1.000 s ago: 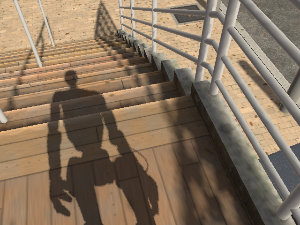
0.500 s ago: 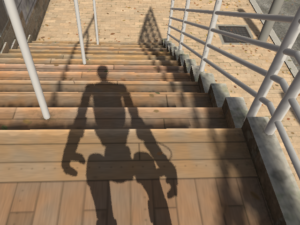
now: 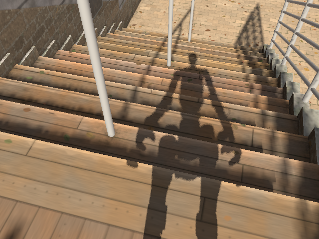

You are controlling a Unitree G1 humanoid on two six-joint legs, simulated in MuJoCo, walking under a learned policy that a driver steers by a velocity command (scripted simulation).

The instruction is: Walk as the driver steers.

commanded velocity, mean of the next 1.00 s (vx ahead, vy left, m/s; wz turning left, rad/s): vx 0.08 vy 0.00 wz -0.29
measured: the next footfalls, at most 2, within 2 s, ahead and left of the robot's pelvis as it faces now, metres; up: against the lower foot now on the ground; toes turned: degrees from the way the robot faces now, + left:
left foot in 0.20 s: +0.21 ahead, +0.12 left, +0.00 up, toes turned -2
right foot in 0.54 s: +0.12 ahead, -0.14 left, +0.00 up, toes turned -17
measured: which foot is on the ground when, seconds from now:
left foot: up 0.00-0.18, down 0.20-0.54, up 0.56-0.90, down 0.92-1.00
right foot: down 0.00-0.22, up 0.24-0.52, down 0.54-1.00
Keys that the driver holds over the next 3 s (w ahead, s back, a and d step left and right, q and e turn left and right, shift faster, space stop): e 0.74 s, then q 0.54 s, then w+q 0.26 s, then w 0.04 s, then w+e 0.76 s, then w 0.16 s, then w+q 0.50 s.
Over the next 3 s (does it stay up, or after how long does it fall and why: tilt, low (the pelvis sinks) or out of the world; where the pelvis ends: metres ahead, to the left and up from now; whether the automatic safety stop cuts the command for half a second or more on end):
stays up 0.80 -0.21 -0.12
